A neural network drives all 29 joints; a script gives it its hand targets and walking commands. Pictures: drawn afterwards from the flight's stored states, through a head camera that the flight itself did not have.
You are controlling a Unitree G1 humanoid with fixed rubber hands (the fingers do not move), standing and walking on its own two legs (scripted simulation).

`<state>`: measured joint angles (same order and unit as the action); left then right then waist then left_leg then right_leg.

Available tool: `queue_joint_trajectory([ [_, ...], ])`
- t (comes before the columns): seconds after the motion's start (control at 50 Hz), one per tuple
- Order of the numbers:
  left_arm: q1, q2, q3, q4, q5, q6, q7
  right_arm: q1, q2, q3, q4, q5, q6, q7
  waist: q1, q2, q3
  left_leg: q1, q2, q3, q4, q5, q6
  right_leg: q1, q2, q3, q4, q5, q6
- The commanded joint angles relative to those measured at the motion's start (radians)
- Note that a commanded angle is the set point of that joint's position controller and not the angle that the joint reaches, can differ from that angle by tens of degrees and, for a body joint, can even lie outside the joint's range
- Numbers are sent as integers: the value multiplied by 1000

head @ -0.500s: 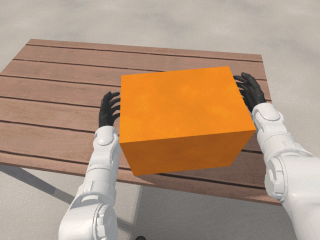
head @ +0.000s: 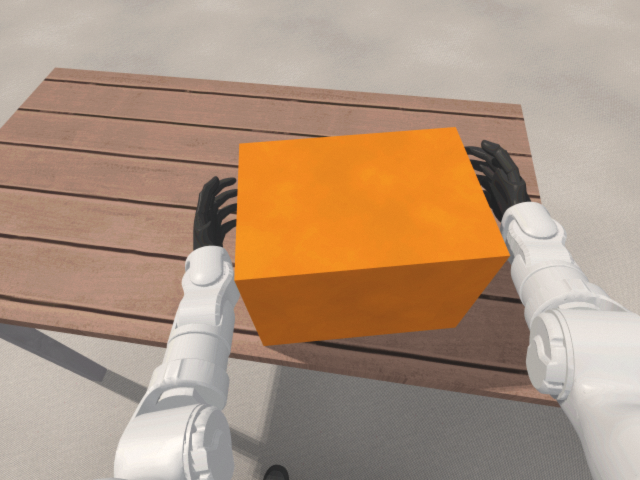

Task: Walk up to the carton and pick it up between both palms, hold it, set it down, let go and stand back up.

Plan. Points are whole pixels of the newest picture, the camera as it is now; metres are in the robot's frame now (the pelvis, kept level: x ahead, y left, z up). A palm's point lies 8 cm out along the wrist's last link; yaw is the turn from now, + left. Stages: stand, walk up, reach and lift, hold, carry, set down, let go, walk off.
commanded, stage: reach and lift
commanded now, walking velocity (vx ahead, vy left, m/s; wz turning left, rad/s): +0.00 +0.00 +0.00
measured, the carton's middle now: (354, 241) +0.41 +0.04 +0.00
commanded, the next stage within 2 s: none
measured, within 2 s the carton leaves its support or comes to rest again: leaves its support in 0.58 s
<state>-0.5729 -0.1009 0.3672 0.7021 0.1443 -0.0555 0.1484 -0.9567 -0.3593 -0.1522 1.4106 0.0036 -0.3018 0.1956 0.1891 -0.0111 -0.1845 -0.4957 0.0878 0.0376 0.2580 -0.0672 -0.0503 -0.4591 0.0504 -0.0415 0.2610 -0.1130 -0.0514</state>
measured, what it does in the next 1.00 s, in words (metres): stands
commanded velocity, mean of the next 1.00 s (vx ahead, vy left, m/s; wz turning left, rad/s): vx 0.00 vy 0.00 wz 0.00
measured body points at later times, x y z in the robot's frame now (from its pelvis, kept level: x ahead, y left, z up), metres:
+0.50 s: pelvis +0.00 +0.01 +0.00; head +0.04 +0.02 +0.45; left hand +0.36 +0.23 +0.05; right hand +0.45 -0.14 +0.07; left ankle +0.01 +0.16 -0.74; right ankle -0.01 -0.08 -0.74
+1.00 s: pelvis -0.01 +0.02 +0.01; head -0.01 +0.03 +0.46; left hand +0.36 +0.23 +0.10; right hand +0.42 -0.15 +0.12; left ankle +0.01 +0.16 -0.74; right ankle -0.01 -0.08 -0.74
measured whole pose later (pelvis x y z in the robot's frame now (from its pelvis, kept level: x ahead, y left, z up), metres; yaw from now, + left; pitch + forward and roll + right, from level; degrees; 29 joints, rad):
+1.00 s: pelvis -0.01 +0.02 +0.01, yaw +1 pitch +7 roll +0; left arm -0.53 0.04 0.22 0.57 0.07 0.20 0.13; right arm -0.73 -0.28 -0.04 1.01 0.19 0.01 0.05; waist 0.06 -0.03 -0.15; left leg -0.29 0.05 0.03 0.26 -0.08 -0.03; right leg -0.24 0.02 -0.05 0.25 -0.13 -0.03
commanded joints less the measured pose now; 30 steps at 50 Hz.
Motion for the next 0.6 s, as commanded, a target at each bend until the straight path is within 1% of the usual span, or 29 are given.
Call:
queue_joint_trajectory([
  [0.0,-419,-320,-276,-58,17,-30,-78,-458,396,109,-133,-42,-44,62,8,-132,-422,187,-69,63,64,260,69,269,-29,-19,39,315,71],
  [0.02,-414,-319,-281,-56,14,-29,-80,-445,403,113,-139,-43,-43,58,-4,-142,-431,193,-70,64,67,263,72,278,-29,-19,38,329,73],
  [0.04,-410,-320,-288,-53,10,-28,-83,-433,412,118,-142,-41,-41,53,-12,-141,-429,196,-72,61,67,263,73,292,-30,-18,40,350,74],
  [0.08,-431,-321,-298,-60,0,-35,-88,-440,430,129,-165,-39,-43,43,-18,-139,-449,189,-74,60,67,262,70,310,-32,-17,48,383,80],
  [0.1,-436,-325,-304,-63,-1,-37,-88,-445,436,140,-174,-36,-46,41,-15,-137,-459,191,-73,60,70,270,67,315,-32,-17,53,406,81],
  [0.14,-433,-328,-314,-54,-7,-36,-91,-444,446,155,-196,-29,-46,34,-25,-141,-460,193,-73,55,71,272,65,328,-31,-19,56,435,85],
  [0.16,-431,-332,-321,-59,-9,-34,-92,-442,452,167,-209,-22,-47,30,-23,-133,-465,200,-74,53,73,288,62,336,-30,-19,59,458,85],
  [0.18,-442,-331,-322,-63,-10,-34,-94,-442,459,174,-214,-21,-44,26,-27,-139,-464,203,-74,52,71,285,63,338,-30,-20,60,467,86],
  [0.2,-442,-333,-332,-67,-13,-31,-96,-430,470,185,-225,-13,-39,21,-32,-129,-457,208,-76,49,73,290,61,348,-31,-18,61,481,87],
  [0.22,-452,-341,-339,-71,-15,-29,-96,-446,469,186,-240,-8,-40,21,-29,-120,-466,214,-74,45,70,285,58,337,-30,-20,58,465,84],
  [0.24,-463,-338,-349,-77,-24,-28,-96,-440,480,191,-249,-4,-34,17,-37,-127,-472,225,-75,45,73,284,59,338,-28,-20,54,449,85],
  [0.26,-474,-349,-358,-87,-30,-30,-94,-457,485,199,-272,2,-37,18,-29,-117,-498,232,-73,44,76,293,57,329,-25,-21,55,442,82],
  [0.28,-478,-356,-369,-92,-30,-29,-90,-451,486,206,-268,8,-34,19,-32,-112,-494,249,-71,41,79,308,53,319,-20,-24,53,434,76],
  [0.3,-481,-359,-375,-102,-32,-26,-86,-458,483,217,-278,18,-31,22,-23,-103,-498,265,-68,39,82,322,51,302,-18,-26,49,420,71],
  [0.32,-469,-364,-390,-104,-38,-16,-83,-450,486,230,-293,33,-24,21,-29,-98,-505,290,-68,36,89,337,51,300,-14,-25,42,412,67],
  [0.34,-476,-368,-407,-115,-47,-13,-84,-442,498,234,-310,36,-17,17,-44,-97,-510,302,-70,33,94,343,51,298,-13,-25,39,410,66],
  [0.36,-501,-380,-425,-129,-57,-14,-83,-457,505,237,-328,42,-15,16,-47,-85,-531,311,-68,29,96,342,46,283,-11,-26,37,387,63],
  [0.38,-507,-388,-440,-138,-64,-12,-78,-467,507,246,-353,49,-14,17,-41,-75,-546,327,-68,26,103,348,44,265,-9,-29,34,369,59],
  [0.42,-523,-406,-489,-175,-82,-6,-73,-444,527,261,-379,66,1,11,-71,-57,-556,376,-68,15,117,372,35,245,-3,-31,26,360,55],
  [0.46,-544,-417,-509,-194,-91,6,-70,-453,538,274,-412,81,19,9,-73,-51,-555,397,-68,9,121,368,32,225,1,-33,18,331,53],
  [0.48,-538,-422,-527,-202,-97,15,-69,-443,543,283,-429,90,29,7,-83,-49,-555,407,-69,3,122,369,32,227,2,-33,15,332,53],
  [0.5,-541,-421,-530,-195,-102,24,-72,-451,552,288,-450,101,41,4,-86,-49,-533,402,-73,-1,119,344,35,227,-1,-30,9,310,54],
  [0.54,-570,-439,-556,-230,-117,33,-69,-469,569,304,-497,119,54,5,-85,-36,-551,414,-73,-7,116,337,31,220,1,-31,10,291,54],
  [0.56,-576,-453,-578,-253,-122,39,-64,-457,574,310,-508,128,63,6,-95,-23,-560,442,-70,-14,122,354,24,209,5,-32,7,284,49],
  [0.58,-591,-449,-591,-273,-128,44,-66,-432,595,320,-518,140,80,1,-113,-23,-541,453,-74,-18,124,352,24,218,2,-26,3,282,50],
])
